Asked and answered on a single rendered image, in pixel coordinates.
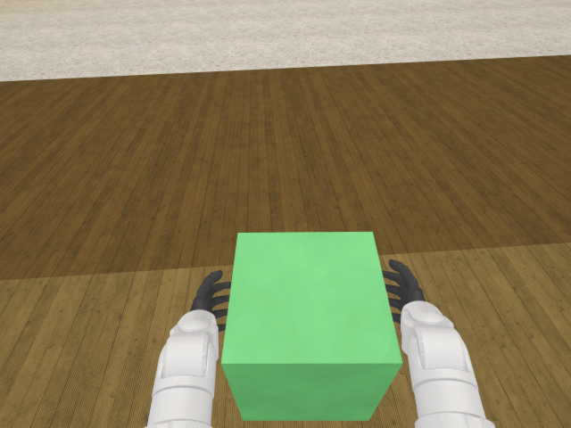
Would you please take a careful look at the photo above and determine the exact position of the robot right hand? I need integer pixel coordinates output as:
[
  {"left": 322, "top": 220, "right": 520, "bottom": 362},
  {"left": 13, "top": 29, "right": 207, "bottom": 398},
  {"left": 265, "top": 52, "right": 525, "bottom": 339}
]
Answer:
[{"left": 382, "top": 259, "right": 426, "bottom": 324}]

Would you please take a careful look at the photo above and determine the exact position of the robot right forearm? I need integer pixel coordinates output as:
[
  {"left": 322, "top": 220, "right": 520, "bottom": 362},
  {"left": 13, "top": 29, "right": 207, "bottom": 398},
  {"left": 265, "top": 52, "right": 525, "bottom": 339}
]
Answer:
[{"left": 401, "top": 300, "right": 495, "bottom": 428}]

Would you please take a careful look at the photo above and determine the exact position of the robot left hand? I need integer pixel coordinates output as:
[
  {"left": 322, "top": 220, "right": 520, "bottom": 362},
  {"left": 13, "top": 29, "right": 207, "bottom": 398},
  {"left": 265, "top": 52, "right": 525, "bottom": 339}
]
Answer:
[{"left": 189, "top": 270, "right": 231, "bottom": 332}]

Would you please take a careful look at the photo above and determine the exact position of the carton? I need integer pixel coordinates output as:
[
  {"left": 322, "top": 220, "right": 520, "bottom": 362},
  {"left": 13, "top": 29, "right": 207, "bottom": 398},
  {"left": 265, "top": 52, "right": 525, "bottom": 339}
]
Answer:
[{"left": 221, "top": 232, "right": 403, "bottom": 421}]

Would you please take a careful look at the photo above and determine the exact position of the robot left forearm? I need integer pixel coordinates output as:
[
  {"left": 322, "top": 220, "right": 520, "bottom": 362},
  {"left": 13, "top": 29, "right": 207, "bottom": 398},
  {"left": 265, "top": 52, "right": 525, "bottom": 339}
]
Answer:
[{"left": 145, "top": 309, "right": 219, "bottom": 428}]

